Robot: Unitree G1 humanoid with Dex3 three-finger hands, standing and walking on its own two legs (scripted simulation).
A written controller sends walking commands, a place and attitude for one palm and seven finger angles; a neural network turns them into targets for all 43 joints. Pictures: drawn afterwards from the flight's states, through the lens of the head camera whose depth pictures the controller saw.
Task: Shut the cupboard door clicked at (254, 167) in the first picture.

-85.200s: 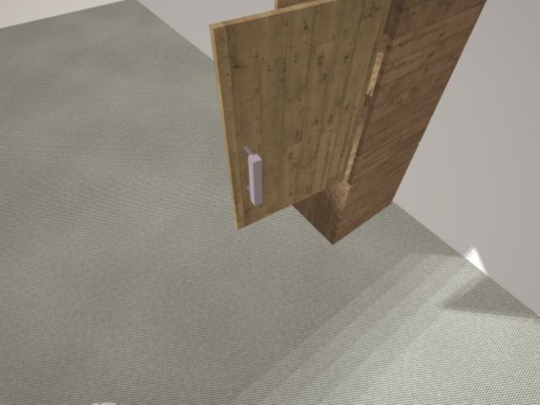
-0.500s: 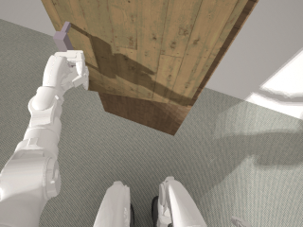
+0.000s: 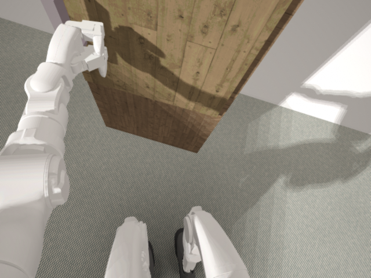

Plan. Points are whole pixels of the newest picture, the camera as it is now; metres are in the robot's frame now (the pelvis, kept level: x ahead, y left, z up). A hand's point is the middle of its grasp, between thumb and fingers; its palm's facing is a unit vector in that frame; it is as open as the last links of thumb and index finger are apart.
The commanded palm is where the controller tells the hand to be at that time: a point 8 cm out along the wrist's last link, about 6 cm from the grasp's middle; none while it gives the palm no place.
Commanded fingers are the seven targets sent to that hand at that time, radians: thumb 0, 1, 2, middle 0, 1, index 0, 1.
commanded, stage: push the door shut along its arc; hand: left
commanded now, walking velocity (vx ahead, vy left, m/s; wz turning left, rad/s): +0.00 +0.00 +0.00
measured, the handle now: (69, 24) +0.62 +0.18 +0.05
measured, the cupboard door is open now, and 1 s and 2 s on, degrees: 2 0 0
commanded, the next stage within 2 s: pull the fist back off the door in 0.66 s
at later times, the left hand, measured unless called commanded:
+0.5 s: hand (117, 42) +0.58 +0.09 +0.06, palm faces -0.40 -0.92 -0.04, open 3.0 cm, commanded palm +0.60 +0.09 +0.06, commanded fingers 0.00 0.90 0.90 -1.30 -1.50 -1.30 -1.50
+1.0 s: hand (124, 41) +0.58 +0.07 +0.05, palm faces +0.02 -1.00 +0.01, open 2.9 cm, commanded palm +0.58 +0.07 +0.06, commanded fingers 0.00 0.90 0.90 -1.30 -1.50 -1.30 -1.50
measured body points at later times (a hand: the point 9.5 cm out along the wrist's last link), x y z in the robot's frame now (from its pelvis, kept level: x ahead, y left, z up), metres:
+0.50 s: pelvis +0.01 -0.01 -0.01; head +0.21 +0.02 +0.40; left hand +0.59 +0.14 +0.06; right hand -0.01 -0.28 -0.11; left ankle +0.04 +0.06 -0.58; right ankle +0.06 -0.10 -0.58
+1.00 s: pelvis -0.02 -0.02 -0.02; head +0.18 +0.02 +0.38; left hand +0.57 +0.13 +0.06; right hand -0.02 -0.27 -0.11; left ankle +0.04 +0.06 -0.58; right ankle +0.06 -0.10 -0.58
